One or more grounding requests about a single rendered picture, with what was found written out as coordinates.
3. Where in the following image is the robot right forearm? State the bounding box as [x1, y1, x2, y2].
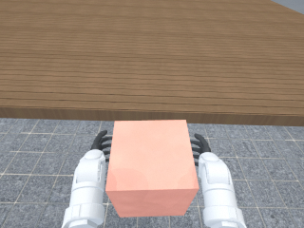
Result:
[198, 152, 247, 228]

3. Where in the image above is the carton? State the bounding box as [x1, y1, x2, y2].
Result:
[105, 120, 200, 218]

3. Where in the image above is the robot left forearm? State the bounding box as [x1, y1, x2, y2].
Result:
[62, 149, 106, 228]

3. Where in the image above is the robot right hand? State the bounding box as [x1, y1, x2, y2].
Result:
[190, 133, 211, 166]

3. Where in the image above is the robot left hand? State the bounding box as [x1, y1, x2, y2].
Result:
[90, 130, 113, 162]

